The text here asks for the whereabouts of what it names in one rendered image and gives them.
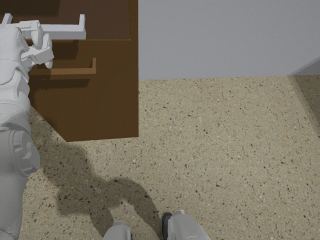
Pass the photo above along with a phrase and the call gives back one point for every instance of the robot shin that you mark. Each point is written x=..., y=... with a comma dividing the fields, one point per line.
x=119, y=222
x=177, y=212

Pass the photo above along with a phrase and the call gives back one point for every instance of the drawer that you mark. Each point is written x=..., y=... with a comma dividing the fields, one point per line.
x=104, y=19

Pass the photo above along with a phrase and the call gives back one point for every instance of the robot left hand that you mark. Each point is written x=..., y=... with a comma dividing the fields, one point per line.
x=14, y=47

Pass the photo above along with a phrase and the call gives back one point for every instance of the robot left forearm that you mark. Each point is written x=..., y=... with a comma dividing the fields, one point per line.
x=14, y=102

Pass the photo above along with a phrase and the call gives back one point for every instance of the handle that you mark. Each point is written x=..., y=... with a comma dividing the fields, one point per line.
x=57, y=31
x=63, y=73

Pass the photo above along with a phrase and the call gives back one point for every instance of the left robot shin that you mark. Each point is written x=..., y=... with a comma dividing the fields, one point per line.
x=119, y=222

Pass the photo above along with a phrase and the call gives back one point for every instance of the cabinet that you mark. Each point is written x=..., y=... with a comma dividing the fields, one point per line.
x=106, y=107

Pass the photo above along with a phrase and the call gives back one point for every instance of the left robot upper arm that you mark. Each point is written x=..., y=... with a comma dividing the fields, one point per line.
x=19, y=158

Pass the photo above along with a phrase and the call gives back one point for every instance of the right robot shin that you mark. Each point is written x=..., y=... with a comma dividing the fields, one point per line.
x=177, y=212

